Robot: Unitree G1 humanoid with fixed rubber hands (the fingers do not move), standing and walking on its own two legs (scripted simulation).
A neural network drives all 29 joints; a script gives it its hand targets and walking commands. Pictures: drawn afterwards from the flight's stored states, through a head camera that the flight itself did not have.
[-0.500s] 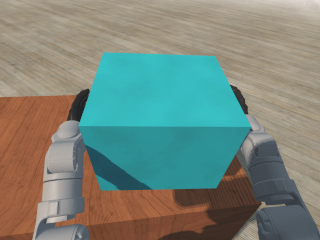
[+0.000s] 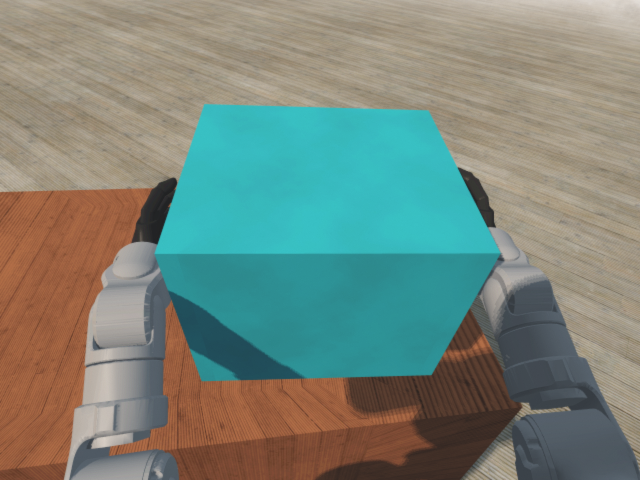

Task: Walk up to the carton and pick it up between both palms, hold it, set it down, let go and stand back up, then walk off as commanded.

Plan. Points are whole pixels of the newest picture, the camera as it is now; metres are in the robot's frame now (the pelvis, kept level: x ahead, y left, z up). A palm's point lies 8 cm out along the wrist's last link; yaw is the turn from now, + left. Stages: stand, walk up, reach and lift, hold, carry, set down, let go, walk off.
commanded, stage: hold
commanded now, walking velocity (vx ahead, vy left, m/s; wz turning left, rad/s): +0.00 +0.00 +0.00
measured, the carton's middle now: (319, 241) +0.38 +0.00 +0.14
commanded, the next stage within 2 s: set down in 0.48 s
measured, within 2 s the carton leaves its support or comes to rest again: neither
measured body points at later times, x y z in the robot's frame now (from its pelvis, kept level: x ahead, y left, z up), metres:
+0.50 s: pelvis +0.00 +0.00 +0.00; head -0.04 +0.02 +0.45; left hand +0.36 +0.20 +0.17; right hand +0.37 -0.19 +0.18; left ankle +0.06 +0.11 -0.75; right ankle -0.03 -0.12 -0.75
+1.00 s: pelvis +0.01 +0.01 +0.00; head -0.02 +0.03 +0.45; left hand +0.37 +0.22 +0.13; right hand +0.38 -0.17 +0.12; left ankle +0.06 +0.11 -0.75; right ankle -0.03 -0.12 -0.75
